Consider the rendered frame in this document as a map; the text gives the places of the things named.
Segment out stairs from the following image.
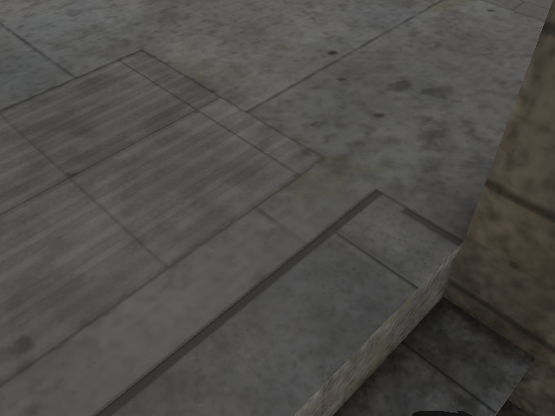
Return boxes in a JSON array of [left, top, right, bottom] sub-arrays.
[[294, 243, 535, 416]]

